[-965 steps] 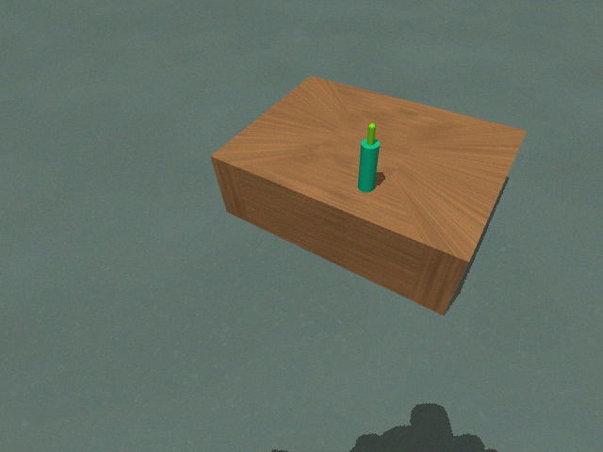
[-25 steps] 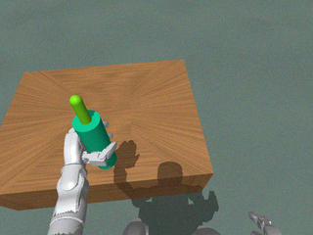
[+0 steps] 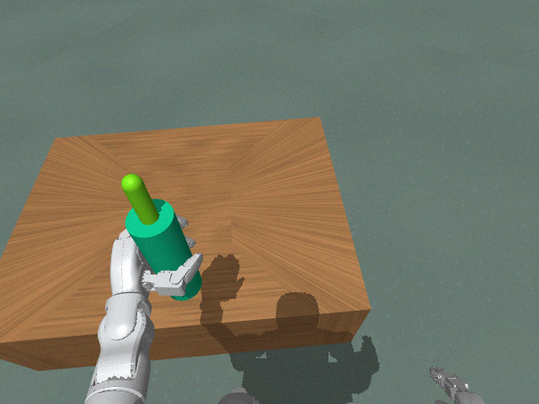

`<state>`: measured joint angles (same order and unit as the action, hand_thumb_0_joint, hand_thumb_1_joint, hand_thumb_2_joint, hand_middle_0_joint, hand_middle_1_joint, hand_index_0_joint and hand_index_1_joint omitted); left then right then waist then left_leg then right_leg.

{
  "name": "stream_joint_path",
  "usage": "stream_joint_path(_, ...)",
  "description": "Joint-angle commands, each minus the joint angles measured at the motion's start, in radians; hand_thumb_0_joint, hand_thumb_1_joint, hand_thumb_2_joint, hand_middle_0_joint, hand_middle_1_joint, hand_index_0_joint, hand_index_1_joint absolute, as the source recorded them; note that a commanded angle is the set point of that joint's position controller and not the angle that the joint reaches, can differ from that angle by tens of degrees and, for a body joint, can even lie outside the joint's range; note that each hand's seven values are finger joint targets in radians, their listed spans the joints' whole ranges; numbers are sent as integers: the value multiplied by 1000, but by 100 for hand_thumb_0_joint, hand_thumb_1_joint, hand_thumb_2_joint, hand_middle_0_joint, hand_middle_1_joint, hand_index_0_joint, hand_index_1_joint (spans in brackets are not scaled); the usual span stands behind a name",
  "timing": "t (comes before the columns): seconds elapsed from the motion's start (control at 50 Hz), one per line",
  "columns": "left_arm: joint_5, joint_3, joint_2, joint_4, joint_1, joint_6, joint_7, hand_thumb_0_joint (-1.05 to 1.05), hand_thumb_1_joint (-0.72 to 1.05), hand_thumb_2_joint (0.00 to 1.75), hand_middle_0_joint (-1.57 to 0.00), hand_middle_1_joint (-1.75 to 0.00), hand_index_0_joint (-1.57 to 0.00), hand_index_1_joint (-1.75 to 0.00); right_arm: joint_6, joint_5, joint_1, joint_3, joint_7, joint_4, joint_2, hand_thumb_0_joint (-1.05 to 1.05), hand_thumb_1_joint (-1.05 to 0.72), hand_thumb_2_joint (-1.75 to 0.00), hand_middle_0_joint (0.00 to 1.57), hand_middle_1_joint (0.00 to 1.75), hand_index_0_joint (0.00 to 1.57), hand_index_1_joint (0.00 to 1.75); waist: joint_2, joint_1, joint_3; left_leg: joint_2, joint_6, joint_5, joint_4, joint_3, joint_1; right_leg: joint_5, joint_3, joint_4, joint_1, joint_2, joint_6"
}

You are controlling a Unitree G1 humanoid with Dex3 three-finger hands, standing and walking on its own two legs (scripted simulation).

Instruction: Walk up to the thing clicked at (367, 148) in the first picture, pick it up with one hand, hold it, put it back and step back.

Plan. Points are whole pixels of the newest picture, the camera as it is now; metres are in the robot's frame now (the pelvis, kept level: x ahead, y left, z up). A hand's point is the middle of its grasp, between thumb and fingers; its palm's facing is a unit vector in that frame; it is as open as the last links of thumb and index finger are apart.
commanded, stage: hold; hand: left
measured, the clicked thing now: (162, 242) +0.34 +0.18 +0.07
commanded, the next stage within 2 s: none
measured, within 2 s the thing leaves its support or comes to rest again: neither
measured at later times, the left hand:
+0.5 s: hand (172, 257) +0.32 +0.17 +0.05, palm faces +0.13 -0.99 -0.01, open 8.2 cm
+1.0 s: hand (169, 266) +0.31 +0.17 +0.05, palm faces +0.13 -0.99 -0.01, open 8.2 cm
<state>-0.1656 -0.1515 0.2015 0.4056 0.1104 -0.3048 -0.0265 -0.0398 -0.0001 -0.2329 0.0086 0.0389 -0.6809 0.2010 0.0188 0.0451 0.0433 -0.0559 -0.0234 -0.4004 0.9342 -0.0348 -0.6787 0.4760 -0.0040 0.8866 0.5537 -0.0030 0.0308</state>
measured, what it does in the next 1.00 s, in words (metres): stands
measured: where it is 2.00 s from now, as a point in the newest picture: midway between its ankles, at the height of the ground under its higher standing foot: outside the picture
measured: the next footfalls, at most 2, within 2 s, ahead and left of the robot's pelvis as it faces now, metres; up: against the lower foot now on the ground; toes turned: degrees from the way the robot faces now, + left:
none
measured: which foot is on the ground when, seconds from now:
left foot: down 0.00-1.00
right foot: down 0.00-1.00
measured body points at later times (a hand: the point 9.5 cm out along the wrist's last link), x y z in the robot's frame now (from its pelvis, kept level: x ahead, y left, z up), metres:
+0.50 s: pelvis +0.00 +0.00 +0.01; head +0.04 +0.01 +0.45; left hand +0.31 +0.22 +0.05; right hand +0.13 -0.24 -0.10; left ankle +0.04 +0.13 -0.69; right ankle -0.02 -0.14 -0.69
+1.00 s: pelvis -0.01 +0.00 +0.01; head +0.03 +0.00 +0.46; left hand +0.30 +0.23 +0.05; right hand +0.13 -0.24 -0.10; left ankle +0.04 +0.13 -0.69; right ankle -0.02 -0.14 -0.69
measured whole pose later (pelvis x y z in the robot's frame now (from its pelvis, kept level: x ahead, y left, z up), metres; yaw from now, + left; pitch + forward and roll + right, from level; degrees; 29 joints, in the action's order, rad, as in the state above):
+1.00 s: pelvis -0.01 +0.00 +0.01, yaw +1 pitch +5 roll -2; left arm -0.17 -0.15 0.19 0.39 0.07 -0.31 -0.04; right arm -0.07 0.00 -0.22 0.01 0.04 -0.67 0.21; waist 0.01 0.03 0.02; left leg -0.05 -0.03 -0.36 0.87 -0.04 -0.61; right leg 0.45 -0.01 0.84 0.49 0.00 0.03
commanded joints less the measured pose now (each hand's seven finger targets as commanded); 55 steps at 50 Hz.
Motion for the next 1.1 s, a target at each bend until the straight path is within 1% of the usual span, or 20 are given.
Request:
stream_joint_path(0.0,-36,-56,144,-392,394,-145,-4,0,36,129,-131,-145,-134,-144,-39,1,19,-54,9,127,148,0,-91,-90,20,30,20,30,77,-10,329,22,14,239,-149,3,311,-305,-39,-124,-30,-29,-36)
stream_joint_path(0.12,-36,-80,152,-395,359,-146,5,0,39,131,-129,-144,-131,-144,-41,4,5,-51,8,117,141,0,-91,-90,20,30,20,30,66,-12,366,24,17,271,-145,10,336,-333,-32,-134,-58,-28,-33)
stream_joint_path(0.14,-42,-59,137,-459,416,-155,6,0,39,131,-129,-144,-131,-144,-44,3,23,-44,9,136,134,0,-91,-90,20,30,20,30,72,-8,370,29,18,278,-143,15,330,-353,-27,-137,-76,-25,-30)
stream_joint_path(0.18,-33,-77,165,-453,382,-149,8,0,39,132,-131,-146,-133,-146,-47,7,14,-43,12,128,134,0,-91,-90,20,30,20,30,101,-13,398,28,18,307,-133,17,349,-375,-23,-131,-82,-24,-29)
stream_joint_path(0.26,-27,-40,135,-463,388,-144,8,0,41,133,-129,-146,-131,-145,-53,7,26,-44,15,127,136,0,-91,-90,20,30,20,30,97,-1,347,28,16,261,-156,12,348,-336,-25,-141,-58,-25,-32)
stream_joint_path(0.34,-32,-60,144,-441,400,-134,12,0,41,132,-129,-145,-131,-144,-58,2,50,-43,19,143,138,0,-90,-90,20,30,20,30,81,-7,320,28,13,197,-181,9,337,-279,-30,-158,-62,-24,-35)
stream_joint_path(0.38,-34,-47,124,-405,394,-128,6,0,42,131,-128,-144,-131,-143,-60,4,43,-46,21,136,142,0,-90,-90,20,30,20,30,53,6,315,28,18,213,-174,13,329,-303,-28,-166,-66,-24,-30)
stream_joint_path(0.46,-29,-38,118,-344,346,-121,-1,0,40,133,-130,-145,-132,-145,-62,1,35,-47,17,127,140,0,-90,-90,20,30,20,30,38,-3,306,32,22,250,-164,21,323,-342,-26,-167,-75,-19,-27)
stream_joint_path(0.5,-36,-53,127,-384,347,-134,-6,0,40,133,-131,-147,-133,-146,-64,3,40,-51,13,134,142,0,-90,-90,20,30,20,30,65,-16,326,30,16,246,-168,18,340,-326,-30,-160,-80,-20,-31)
stream_joint_path(0.56,-38,-65,145,-418,341,-137,-7,0,44,133,-131,-146,-133,-145,-66,2,32,-52,11,141,145,0,-91,-90,20,30,20,30,62,-21,386,28,17,303,-158,16,370,-371,-32,-153,-106,-22,-31)
stream_joint_path(0.62,-40,-54,134,-428,366,-139,-8,0,41,133,-132,-147,-134,-147,-67,3,37,-46,10,134,139,0,-91,-90,20,30,20,30,66,-9,342,28,17,295,-162,15,358,-367,-30,-156,-93,-24,-29)
stream_joint_path(0.68,-43,-87,153,-436,411,-147,4,0,41,135,-131,-147,-133,-147,-70,1,51,-43,12,137,136,0,-91,-90,20,30,20,30,71,-11,309,29,17,237,-175,17,336,-318,-25,-163,-74,-22,-30)
stream_joint_path(0.7,-40,-86,157,-451,398,-149,7,0,40,134,-131,-147,-133,-147,-70,4,49,-41,13,139,132,0,-91,-90,20,30,20,30,86,-16,336,30,17,236,-174,18,344,-315,-22,-163,-87,-20,-30)
stream_joint_path(0.72,-40,-90,155,-432,396,-150,8,0,40,134,-130,-147,-132,-146,-70,3,51,-45,13,140,139,0,-91,-90,20,30,20,30,82,-8,320,30,16,217,-180,17,335,-301,-24,-163,-75,-21,-31)
stream_joint_path(0.8,-38,-70,143,-423,346,-150,-1,0,41,133,-129,-145,-131,-145,-70,2,56,-41,18,145,134,0,-91,-90,20,30,20,30,64,-14,317,38,19,228,-172,28,323,-324,-17,-174,-101,-15,-28)
stream_joint_path(0.86,-36,-44,131,-424,370,-149,-13,0,40,132,-130,-145,-132,-145,-77,2,52,-46,18,142,141,0,-91,-90,20,30,20,30,72,1,324,34,17,214,-178,20,350,-307,-23,-172,-81,-19,-30)
stream_joint_path(0.98,-46,-44,126,-394,382,-151,-16,0,38,131,-130,-145,-132,-144,-81,0,56,-43,19,132,140,0,-91,-90,20,30,20,30,55,-3,292,35,19,173,-184,21,322,-273,-24,-182,-68,-17,-31)
stream_joint_path(1.04,-39,-69,163,-425,391,-155,-12,0,40,131,-130,-144,-132,-144,-81,1,45,-44,21,130,140,0,-91,-90,20,30,20,30,80,-15,340,36,17,212,-180,22,350,-304,-24,-177,-86,-16,-32)
stream_joint_path(1.06,-35,-48,144,-420,386,-151,-12,0,41,132,-130,-145,-132,-144,-82,1,41,-47,21,133,144,0,-91,-90,20,30,20,30,83,-2,340,33,16,214,-183,19,367,-304,-26,-176,-79,-18,-31)
stream_joint_path(1.08,-35,-51,139,-418,366,-148,-8,0,43,133,-130,-145,-132,-144,-84,0,43,-44,21,132,143,0,-90,-90,20,30,20,30,70,-11,338,32,15,234,-186,16,370,-316,-33,-173,-83,-20,-33)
